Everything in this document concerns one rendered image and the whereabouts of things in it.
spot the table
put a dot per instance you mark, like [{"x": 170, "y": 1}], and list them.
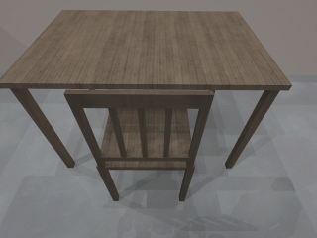
[{"x": 146, "y": 50}]

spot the chair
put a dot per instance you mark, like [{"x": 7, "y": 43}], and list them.
[{"x": 146, "y": 130}]

